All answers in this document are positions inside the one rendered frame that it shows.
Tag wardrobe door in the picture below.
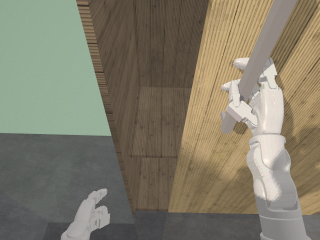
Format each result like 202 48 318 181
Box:
168 0 320 215

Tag left robot forearm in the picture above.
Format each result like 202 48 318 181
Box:
60 220 91 240

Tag robot left hand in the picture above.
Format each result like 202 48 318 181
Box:
74 188 110 233

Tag handle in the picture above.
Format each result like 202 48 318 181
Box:
220 0 297 134

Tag right robot forearm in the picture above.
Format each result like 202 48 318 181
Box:
246 133 312 240

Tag robot right hand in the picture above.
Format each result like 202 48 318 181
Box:
221 57 284 136

